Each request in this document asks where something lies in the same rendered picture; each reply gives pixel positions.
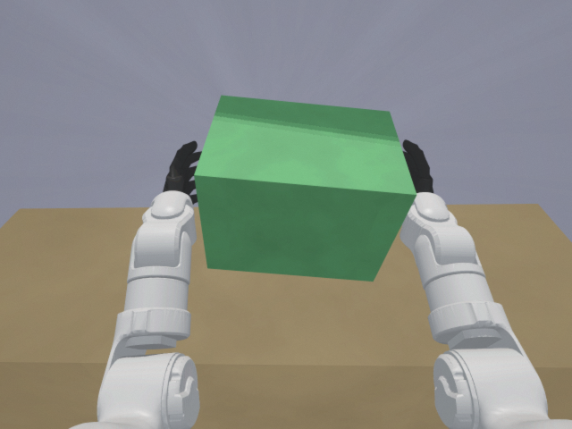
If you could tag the robot left hand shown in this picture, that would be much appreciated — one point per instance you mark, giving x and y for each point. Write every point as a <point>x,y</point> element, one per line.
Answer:
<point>180,171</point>

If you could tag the pedestal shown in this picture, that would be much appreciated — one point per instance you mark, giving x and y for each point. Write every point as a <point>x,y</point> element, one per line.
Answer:
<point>272,351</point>

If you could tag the carton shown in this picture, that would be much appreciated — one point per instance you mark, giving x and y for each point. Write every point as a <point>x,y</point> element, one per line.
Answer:
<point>301,189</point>

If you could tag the robot left upper arm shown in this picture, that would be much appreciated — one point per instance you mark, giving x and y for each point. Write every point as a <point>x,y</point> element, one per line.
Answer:
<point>157,391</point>

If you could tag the robot right forearm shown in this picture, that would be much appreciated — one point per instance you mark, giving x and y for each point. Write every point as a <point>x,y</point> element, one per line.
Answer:
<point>463,313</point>

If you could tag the robot left forearm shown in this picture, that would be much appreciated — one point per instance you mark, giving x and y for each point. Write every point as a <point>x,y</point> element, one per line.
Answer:
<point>155,314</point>

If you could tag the robot right upper arm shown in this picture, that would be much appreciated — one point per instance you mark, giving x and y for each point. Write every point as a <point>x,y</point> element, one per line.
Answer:
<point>490,389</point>

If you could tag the robot right hand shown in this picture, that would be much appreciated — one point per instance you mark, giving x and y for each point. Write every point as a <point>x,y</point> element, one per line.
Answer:
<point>418,167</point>

